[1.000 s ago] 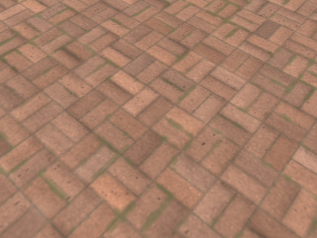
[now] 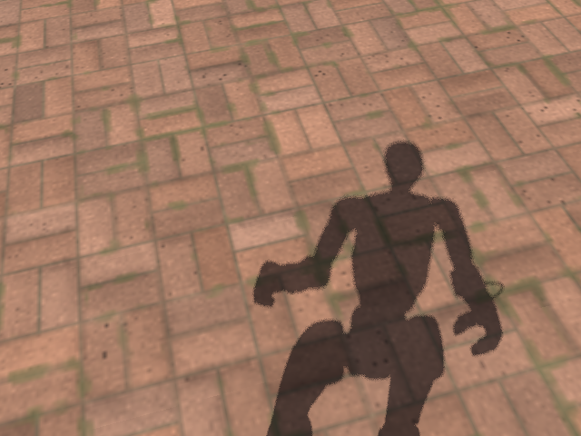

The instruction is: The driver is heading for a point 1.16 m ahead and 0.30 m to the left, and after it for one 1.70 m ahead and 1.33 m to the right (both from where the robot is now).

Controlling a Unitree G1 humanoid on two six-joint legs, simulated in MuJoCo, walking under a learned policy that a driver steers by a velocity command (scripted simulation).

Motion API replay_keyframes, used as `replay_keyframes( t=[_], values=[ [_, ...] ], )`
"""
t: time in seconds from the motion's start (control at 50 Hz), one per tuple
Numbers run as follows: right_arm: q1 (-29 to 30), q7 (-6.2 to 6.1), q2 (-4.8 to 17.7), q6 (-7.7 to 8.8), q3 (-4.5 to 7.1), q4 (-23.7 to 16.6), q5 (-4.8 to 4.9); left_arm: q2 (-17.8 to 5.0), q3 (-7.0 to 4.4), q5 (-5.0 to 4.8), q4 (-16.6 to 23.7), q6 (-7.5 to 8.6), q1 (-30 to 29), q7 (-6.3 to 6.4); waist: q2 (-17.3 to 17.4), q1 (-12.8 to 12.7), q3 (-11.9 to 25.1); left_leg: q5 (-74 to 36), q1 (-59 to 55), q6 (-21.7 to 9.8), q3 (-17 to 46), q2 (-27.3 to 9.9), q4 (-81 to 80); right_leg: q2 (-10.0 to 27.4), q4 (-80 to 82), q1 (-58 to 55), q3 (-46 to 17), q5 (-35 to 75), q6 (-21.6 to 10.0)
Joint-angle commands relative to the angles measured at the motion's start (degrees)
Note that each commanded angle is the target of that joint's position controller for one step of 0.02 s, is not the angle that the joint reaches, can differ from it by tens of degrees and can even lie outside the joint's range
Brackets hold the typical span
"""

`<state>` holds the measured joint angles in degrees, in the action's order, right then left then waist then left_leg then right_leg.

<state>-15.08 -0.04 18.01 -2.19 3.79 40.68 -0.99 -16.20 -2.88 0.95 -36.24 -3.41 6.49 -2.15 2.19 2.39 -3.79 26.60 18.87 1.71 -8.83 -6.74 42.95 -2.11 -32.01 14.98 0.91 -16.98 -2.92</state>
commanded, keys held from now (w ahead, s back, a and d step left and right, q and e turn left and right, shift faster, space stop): shift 0.12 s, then q+shift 0.36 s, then w+q+shift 0.16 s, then w+shift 0.36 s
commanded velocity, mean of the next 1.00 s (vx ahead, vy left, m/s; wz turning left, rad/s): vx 0.31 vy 0.00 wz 0.37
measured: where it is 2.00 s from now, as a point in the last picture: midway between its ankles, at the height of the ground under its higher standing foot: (129, 270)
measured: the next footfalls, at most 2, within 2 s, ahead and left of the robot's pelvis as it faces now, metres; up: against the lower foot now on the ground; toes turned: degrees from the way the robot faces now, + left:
left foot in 0.36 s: +0.01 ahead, +0.09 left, +0.00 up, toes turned +6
right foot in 0.76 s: +0.12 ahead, -0.09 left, +0.00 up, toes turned +27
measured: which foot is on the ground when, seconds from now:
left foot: up 0.00-0.34, down 0.36-0.76, up 0.78-1.00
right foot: down 0.00-0.36, up 0.38-0.74, down 0.76-1.00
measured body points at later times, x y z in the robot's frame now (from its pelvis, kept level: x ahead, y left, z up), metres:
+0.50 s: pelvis -0.01 +0.01 +0.01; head +0.02 +0.04 +0.46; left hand +0.10 +0.30 -0.11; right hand +0.10 -0.27 -0.09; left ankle -0.02 +0.09 -0.73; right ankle -0.01 -0.12 -0.67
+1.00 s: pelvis +0.12 +0.04 +0.01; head +0.14 +0.02 +0.46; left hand -0.02 +0.28 -0.09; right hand +0.42 -0.08 -0.07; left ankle +0.11 +0.20 -0.66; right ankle +0.08 -0.11 -0.73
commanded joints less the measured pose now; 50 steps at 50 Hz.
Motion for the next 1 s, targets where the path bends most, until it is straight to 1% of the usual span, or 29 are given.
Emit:
replay_keyframes(
  t=[0.02,0.04,0.06,0.1,0.12,0.16,0.18,0.24,0.32,0.34,0.36,0.38,0.4,0.42,0.44,0.48,0.5,0.54,0.64,0.7,0.74,0.76,0.78,0.8,0.82,0.84,0.86,0.9,1.0],
  values=[
    [2.6,-0.24,3.5,-0.85,0.35,-5.5,0.48,-10.5,-2.5,-0.29,1.5,1.5,7.7,1.77,-11.8,-5.4,9.1,7.2,12.8,0.6,8.1,2.9,18.1,21.1,10.6,-13.9,-18.5,43.8,-13.2],
    [1.8,-0.08,3.7,-0.7,0.45,-4.3,1.02,-7.9,-1.47,-0.17,1.6,1.31,2.9,2.08,-10.8,-3.1,6.2,2.7,11.3,0.3,9.0,2.4,16.3,17.0,12.0,-10.4,-14.2,38.1,-10.6],
    [0.7,-0.02,4.7,-0.6,0.86,-3.5,0.54,-7.1,-1.05,-0.37,1.6,1.3,0.1,2.48,-12.3,-1.6,4.6,-0.6,10.5,0.4,8.3,2.7,14.6,14.0,12.4,-9.3,-11.8,36.4,-8.7],
    [-2.2,0.17,5.3,-0.73,1.02,-1.2,-0.15,-5.8,-0.45,-0.3,1.1,1.46,-0.1,2.71,-11.5,-1.2,6.3,-3.1,6.7,0.7,7.1,4.4,14.2,12.1,11.9,-8.7,-9.2,39.9,-8.4],
    [-2.4,0.28,4.4,-0.85,0.74,-0.8,0.1,-5.6,-0.3,-0.25,0.6,1.66,0.4,2.65,-10.3,-1.4,6.8,-3.2,5.6,0.7,7.1,4.7,12.3,12.3,12.0,-8.8,-9.2,38.6,-8.6],
    [-3.1,0.69,0.9,-1.22,-0.66,0.6,0.52,-2.2,1.23,0.2,-0.4,2.35,-0.5,2.8,-9.2,-1.3,6.9,-4.3,0.2,0.3,7.7,4.2,2.6,12.4,13.3,-7.5,-6.9,31.0,-7.4],
    [-2.2,0.77,0.3,-1.36,-0.97,0.8,0.51,-2.5,1.31,0.65,-1.2,2.57,0.1,2.96,-10.4,-2.3,5.9,-4.6,-1.7,-0.1,7.5,4.7,-0.8,12.5,13.5,-6.6,-6.6,27.2,-7.1],
    [-0.6,0.89,3.9,-1.19,0.15,-0.3,0.62,-8.2,-0.66,0.61,-2.9,1.95,2.4,3.45,-11.2,-3.4,4.1,-2.1,-0.1,-1.7,6.4,6.7,-0.7,15.7,11.0,-6.5,-8.6,26.0,-8.6],
    [-2.1,1.24,1.8,-0.11,-0.1,-0.6,0.78,-8.3,-1.3,-0.07,-2.9,1.3,0.5,4.1,-8.3,-1.3,3.9,-5.4,-3.0,-3.9,4.8,7.0,-8.0,17.0,6.2,-5.6,-7.2,24.4,-7.0],
    [-2.6,1.24,2.1,0.39,-0.03,-0.7,0.56,-8.3,-1.54,-0.05,-3.1,1.32,0.3,4.28,-6.5,-0.4,3.7,-11.1,-5.8,-5.0,7.1,6.7,-14.0,15.5,3.1,-3.4,-5.6,19.6,-4.6],
    [-3.9,1.01,5.8,1.06,0.86,-0.8,-0.24,-7.2,-1.56,0.19,-2.5,1.35,0.6,4.34,1.7,-0.4,3.8,-19.6,-8.9,-7.4,19.1,0.9,-21.1,10.6,-7.0,1.6,-1.1,10.0,-0.9],
    [-5.5,0.93,13.7,1.4,3.18,-1.1,0.38,-4.2,-0.7,0.02,0.8,0.99,-2.0,4.4,13.4,-0.4,1.2,-39.1,-11.4,-15.2,39.8,-11.3,-24.4,-2.1,-17.8,15.2,4.5,-11.4,3.7],
    [-10.5,1.0,13.9,1.41,3.67,0.3,0.25,-3.5,-0.18,0.55,1.2,0.71,-3.5,4.73,12.3,2.0,2.9,-42.0,-13.0,-21.0,44.6,-14.3,-26.5,-2.7,-27.7,18.8,-2.4,-21.9,3.5],
    [-8.4,0.67,11.6,1.2,3.46,0.1,0.6,-4.0,-0.26,0.35,0.4,0.72,-2.3,4.48,6.8,0.3,2.6,-37.0,-12.7,-21.0,39.6,-11.4,-25.4,-0.8,-32.1,19.5,-5.0,-17.6,3.4],
    [-3.8,0.29,9.4,0.65,3.03,-0.9,0.85,-4.6,-0.5,-0.05,-0.4,1.03,-1.8,4.12,3.3,-1.5,1.7,-31.3,-10.9,-18.5,34.8,-7.4,-25.3,0.7,-31.6,19.2,-5.5,-12.1,3.5],
    [1.5,-0.1,7.0,-0.09,2.55,-2.7,1.17,-5.7,-0.82,0.59,-0.7,1.57,-1.4,3.55,3.8,-2.7,3.3,-31.0,-11.3,-14.9,30.2,-1.9,-24.6,1.1,-28.3,17.9,-4.7,-6.1,4.4],
    [-0.6,0.22,7.1,-0.22,2.79,-2.5,1.12,-5.8,-0.71,1.25,-1.1,1.65,-0.1,2.81,3.1,-1.8,7.1,-18.1,-12.7,-14.9,30.5,-0.4,-26.2,0.9,-26.6,16.3,-4.1,-5.1,4.9],
    [-2.8,1.03,8.2,-0.13,3.37,-2.3,0.77,-5.6,-0.53,1.42,-0.4,1.8,-2.1,1.57,4.8,0.1,6.4,6.8,-12.7,-15.6,35.5,-0.2,-30.8,0.6,-21.5,17.5,-3.6,-5.2,5.7],
    [-2.2,1.39,10.4,1.04,4.25,-2.9,0.08,-5.4,0.01,0.76,1.2,3.91,-6.4,1.14,4.7,1.4,3.5,7.6,-8.8,-15.3,39.5,0.7,-29.4,-0.2,-9.9,15.4,-4.3,-4.0,7.1],
    [3.4,1.97,9.4,1.76,3.78,-4.7,0.15,-5.1,0.41,-0.34,0.0,4.8,-0.9,1.65,6.0,-1.7,4.4,4.3,1.1,-13.2,36.4,2.8,-27.5,-0.8,-1.2,1.6,-1.7,-2.5,5.5],
    [5.8,1.81,7.0,2.08,2.87,-5.1,-0.2,-5.7,-0.01,-0.45,-2.8,5.57,8.3,3.06,2.0,-6.9,4.1,7.0,11.6,-10.7,34.3,5.7,-21.1,-0.1,7.3,-13.9,0.1,3.8,3.4],
    [6.5,1.51,4.1,2.73,1.86,-5.7,0.08,-8.8,-0.72,0.4,-4.1,6.41,14.3,3.77,-4.8,-9.4,5.2,9.1,19.5,-8.4,29.3,9.4,-10.0,5.9,10.4,-22.2,-6.8,-4.2,2.1],
    [8.0,1.3,-1.5,3.71,-0.06,-8.1,0.91,-14.2,-1.55,2.07,-3.5,7.08,17.1,4.01,-16.1,-10.0,6.4,6.7,26.3,-6.2,20.1,16.2,8.5,21.3,20.4,-23.3,-30.7,-26.0,-1.6],
    [7.7,1.3,0.2,4.27,-0.37,-9.8,0.74,-17.1,-2.78,2.99,-3.7,7.11,13.0,3.36,-12.5,-6.1,3.0,-0.3,33.5,-6.4,19.9,12.4,16.9,27.3,25.4,-17.4,-47.2,-35.2,-6.7],
    [8.7,1.53,3.1,4.43,0.13,-9.0,0.07,-13.4,-2.25,2.21,-2.9,7.31,10.2,2.73,-6.0,-4.7,0.2,-5.9,34.5,-6.2,20.7,9.7,20.4,25.8,24.3,-15.1,-43.7,-33.3,-7.4],
    [8.6,2.25,4.6,4.54,0.5,-7.9,-0.8,-10.7,-1.6,1.35,-3.0,7.71,9.7,2.25,-4.0,-4.1,0.3,-9.6,33.7,-5.6,20.6,8.9,20.5,21.8,22.2,-14.6,-35.3,-27.6,-6.1],
    [7.5,2.94,5.2,4.53,0.7,-7.1,-1.36,-9.6,-1.2,1.07,-3.1,8.09,10.1,2.09,-5.5,-3.8,2.1,-11.5,31.2,-4.8,19.8,8.7,19.9,18.3,22.2,-14.2,-28.9,-23.0,-4.7],
    [8.7,3.9,5.0,4.14,0.62,-7.2,-1.97,-8.9,-0.87,0.68,-4.9,9.02,13.1,2.16,-8.8,-4.7,1.4,-15.2,29.5,-3.5,18.4,8.9,19.6,14.8,24.2,-12.3,-22.0,-17.6,-4.7],
    [17.1,4.6,3.4,3.98,-0.61,-9.8,-1.64,-7.9,-1.02,0.14,-8.1,9.92,19.2,1.67,-8.4,-7.0,-1.8,-20.1,31.1,-2.1,13.6,7.0,10.1,14.4,28.0,-13.9,-14.0,-7.0,-6.6]
  ],
)
Over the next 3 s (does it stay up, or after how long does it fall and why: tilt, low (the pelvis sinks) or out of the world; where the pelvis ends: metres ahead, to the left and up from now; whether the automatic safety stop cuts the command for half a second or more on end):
stays up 1.68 0.04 -0.02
